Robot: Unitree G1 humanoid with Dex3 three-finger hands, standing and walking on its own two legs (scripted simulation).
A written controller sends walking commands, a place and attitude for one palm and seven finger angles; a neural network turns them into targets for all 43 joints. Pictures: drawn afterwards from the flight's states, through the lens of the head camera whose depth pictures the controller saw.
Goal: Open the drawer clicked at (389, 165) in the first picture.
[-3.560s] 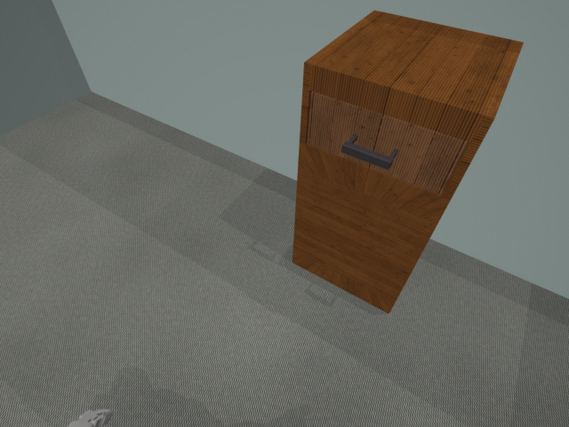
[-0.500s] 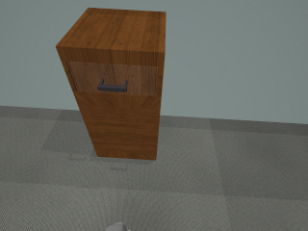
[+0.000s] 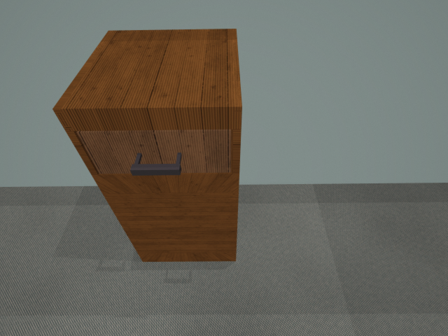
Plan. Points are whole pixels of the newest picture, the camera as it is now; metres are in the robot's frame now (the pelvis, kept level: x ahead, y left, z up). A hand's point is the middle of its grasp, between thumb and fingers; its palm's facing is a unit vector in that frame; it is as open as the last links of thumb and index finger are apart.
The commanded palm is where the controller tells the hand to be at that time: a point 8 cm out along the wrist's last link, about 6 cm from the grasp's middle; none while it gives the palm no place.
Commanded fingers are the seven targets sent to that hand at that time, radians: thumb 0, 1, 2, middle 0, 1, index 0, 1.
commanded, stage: come to a stop and stand still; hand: left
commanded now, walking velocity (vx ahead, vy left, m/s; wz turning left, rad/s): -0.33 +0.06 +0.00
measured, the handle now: (157, 163) +0.53 +0.20 -0.05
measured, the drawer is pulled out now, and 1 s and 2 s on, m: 0.00 0.00 0.00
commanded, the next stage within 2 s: look again from close up in 1.24 s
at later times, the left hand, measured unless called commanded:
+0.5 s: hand out of the picture +0.06 +0.21 -0.17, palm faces +0.08 -0.98 -0.20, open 7.4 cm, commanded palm none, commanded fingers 0.00 0.90 0.90 -0.20 -0.30 -0.20 -0.30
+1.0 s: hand out of the picture -0.02 +0.12 -0.16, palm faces +0.08 -0.98 -0.19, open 7.3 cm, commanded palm none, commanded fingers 0.00 0.90 0.90 -0.20 -0.30 -0.20 -0.30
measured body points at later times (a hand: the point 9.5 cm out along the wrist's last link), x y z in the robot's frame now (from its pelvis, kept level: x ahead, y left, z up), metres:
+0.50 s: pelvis +0.01 +0.01 +0.01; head +0.05 +0.03 +0.45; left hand +0.05 +0.26 -0.16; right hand +0.07 -0.22 -0.14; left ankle -0.02 +0.11 -0.73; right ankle -0.03 -0.12 -0.68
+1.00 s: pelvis -0.01 -0.05 +0.01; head +0.00 -0.06 +0.46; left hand -0.03 +0.17 -0.14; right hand -0.03 -0.26 -0.16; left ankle -0.02 +0.11 -0.73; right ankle -0.03 -0.12 -0.73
